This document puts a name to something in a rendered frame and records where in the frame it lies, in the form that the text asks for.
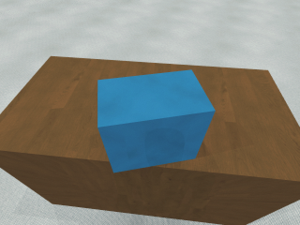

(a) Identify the pedestal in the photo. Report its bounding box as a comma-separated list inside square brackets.
[0, 56, 300, 225]

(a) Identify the carton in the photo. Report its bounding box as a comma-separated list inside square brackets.
[97, 69, 216, 173]

